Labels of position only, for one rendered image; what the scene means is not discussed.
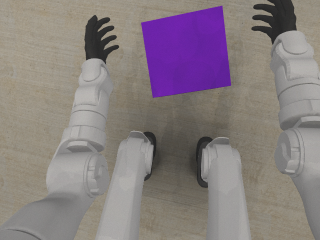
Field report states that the robot left hand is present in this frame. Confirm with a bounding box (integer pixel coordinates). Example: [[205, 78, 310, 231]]
[[84, 15, 119, 64]]

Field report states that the right robot forearm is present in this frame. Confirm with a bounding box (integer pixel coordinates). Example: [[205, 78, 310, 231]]
[[269, 30, 320, 131]]

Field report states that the left robot forearm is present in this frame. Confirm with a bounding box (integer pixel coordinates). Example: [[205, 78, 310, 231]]
[[46, 58, 114, 190]]

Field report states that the robot right upper arm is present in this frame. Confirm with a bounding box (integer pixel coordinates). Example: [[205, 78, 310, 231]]
[[274, 127, 320, 240]]

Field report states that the carton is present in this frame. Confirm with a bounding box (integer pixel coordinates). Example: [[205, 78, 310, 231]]
[[141, 6, 231, 98]]

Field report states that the left robot shin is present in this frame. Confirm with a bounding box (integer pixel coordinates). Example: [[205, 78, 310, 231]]
[[116, 131, 149, 175]]

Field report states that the robot right hand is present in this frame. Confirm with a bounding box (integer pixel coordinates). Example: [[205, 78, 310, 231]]
[[251, 0, 297, 45]]

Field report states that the robot left upper arm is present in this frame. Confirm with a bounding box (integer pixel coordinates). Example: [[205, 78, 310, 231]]
[[0, 151, 110, 240]]

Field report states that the left robot foot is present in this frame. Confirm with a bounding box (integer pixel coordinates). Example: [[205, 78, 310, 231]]
[[143, 131, 157, 181]]

